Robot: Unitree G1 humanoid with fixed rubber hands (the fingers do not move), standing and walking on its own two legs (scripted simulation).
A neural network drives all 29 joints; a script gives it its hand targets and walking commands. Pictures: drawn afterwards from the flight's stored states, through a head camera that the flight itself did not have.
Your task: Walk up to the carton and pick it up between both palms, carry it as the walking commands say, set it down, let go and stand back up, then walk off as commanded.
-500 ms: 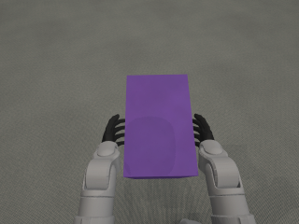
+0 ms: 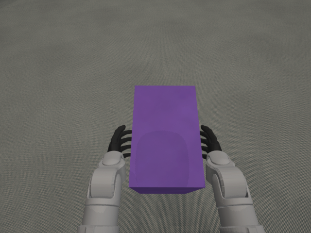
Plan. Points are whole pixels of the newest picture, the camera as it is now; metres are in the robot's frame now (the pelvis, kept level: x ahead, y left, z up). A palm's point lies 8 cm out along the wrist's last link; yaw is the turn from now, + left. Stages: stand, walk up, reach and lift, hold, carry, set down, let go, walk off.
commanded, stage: carry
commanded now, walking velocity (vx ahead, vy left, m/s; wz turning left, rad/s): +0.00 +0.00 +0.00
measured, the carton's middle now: (163, 147) +0.35 +0.01 -0.03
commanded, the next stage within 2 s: none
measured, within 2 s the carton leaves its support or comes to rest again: neither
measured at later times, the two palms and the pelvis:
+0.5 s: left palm (132, 83) +0.57 +0.12 +0.03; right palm (203, 82) +0.57 -0.13 +0.02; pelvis +0.27 -0.02 +0.00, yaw +2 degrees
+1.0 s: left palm (141, 40) +0.84 +0.10 +0.02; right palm (197, 38) +0.86 -0.14 +0.02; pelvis +0.55 -0.05 -0.01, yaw +5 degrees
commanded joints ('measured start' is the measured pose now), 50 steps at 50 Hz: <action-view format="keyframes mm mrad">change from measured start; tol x128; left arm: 1 -322 -951 -497 -65 -233 -40 -240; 50 -405 -978 -546 -165 -263 -36 -253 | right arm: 1 -380 926 491 -111 240 -62 227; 50 -418 976 537 -182 273 -58 218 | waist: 1 25 -269 -483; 50 1 -185 -470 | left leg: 1 -552 -54 -13 464 -168 -60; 10 600 333 -358 -15 2216 237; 22 -479 -50 -1 465 -136 -50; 33 643 366 -377 -5 2207 319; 50 -573 -44 136 141 91 -27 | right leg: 1 871 -381 350 -50 1794 -242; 11 -253 84 46 508 -419 63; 22 847 -371 338 -56 1888 -212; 36 -446 29 57 283 -463 35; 50 869 -202 163 31 1745 -72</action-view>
